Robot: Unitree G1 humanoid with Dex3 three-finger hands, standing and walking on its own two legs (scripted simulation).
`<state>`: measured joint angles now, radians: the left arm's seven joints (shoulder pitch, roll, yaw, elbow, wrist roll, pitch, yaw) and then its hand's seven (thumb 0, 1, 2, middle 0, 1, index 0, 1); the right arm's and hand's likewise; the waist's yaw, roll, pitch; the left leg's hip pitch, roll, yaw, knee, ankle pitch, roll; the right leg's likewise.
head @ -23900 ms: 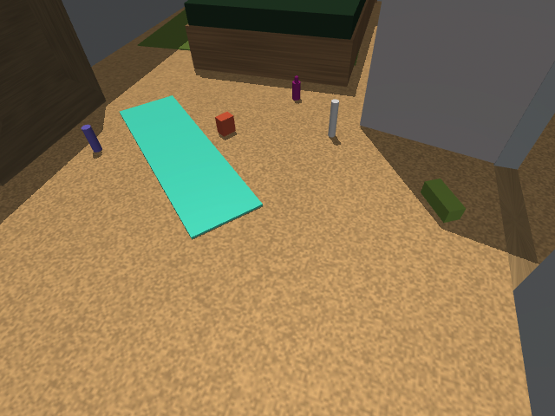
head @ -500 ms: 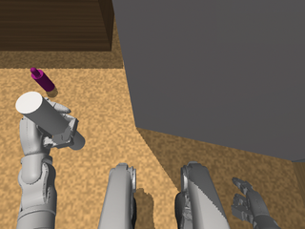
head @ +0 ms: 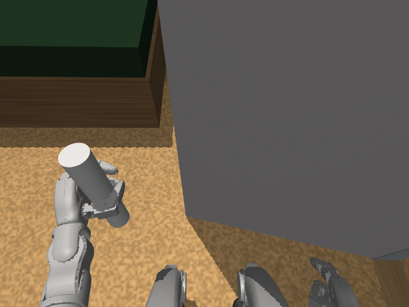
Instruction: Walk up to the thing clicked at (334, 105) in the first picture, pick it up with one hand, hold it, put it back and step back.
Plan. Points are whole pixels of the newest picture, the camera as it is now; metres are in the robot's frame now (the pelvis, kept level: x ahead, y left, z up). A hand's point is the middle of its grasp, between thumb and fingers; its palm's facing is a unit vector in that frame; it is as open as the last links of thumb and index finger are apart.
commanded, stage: lift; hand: left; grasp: from the side
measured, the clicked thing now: (101, 192) +0.34 +0.21 +0.02
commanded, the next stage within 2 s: hold in 0.88 s
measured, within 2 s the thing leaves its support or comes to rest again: neither
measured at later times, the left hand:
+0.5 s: hand (106, 170) +0.35 +0.18 +0.10, palm faces +0.22 -0.98 -0.03, open 6.1 cm
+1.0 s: hand (108, 157) +0.36 +0.17 +0.12, palm faces +0.21 -0.98 -0.02, open 6.1 cm
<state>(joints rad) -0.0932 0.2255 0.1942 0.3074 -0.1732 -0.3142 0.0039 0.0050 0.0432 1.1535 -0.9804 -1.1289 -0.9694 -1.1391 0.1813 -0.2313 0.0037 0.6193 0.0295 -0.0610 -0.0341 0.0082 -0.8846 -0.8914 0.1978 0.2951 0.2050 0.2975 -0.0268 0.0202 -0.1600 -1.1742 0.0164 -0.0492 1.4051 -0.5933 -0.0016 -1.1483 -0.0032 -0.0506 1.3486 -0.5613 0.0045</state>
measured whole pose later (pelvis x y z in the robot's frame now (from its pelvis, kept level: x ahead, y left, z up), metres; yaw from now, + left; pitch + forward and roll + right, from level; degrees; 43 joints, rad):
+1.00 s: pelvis +0.03 -0.01 +0.08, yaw +1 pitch +10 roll -1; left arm -0.08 0.16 0.14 0.39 -0.15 -0.36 0.04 0.01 0.05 1.15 -0.98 -1.13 -0.97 -1.14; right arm 0.22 -0.21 0.01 0.65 -0.01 -0.03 -0.03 0.01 -0.89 -0.90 0.20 0.30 0.20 0.30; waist -0.02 0.02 -0.06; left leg -0.68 0.02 -0.03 0.98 -0.47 -0.01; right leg -0.67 0.00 -0.04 0.94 -0.45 0.00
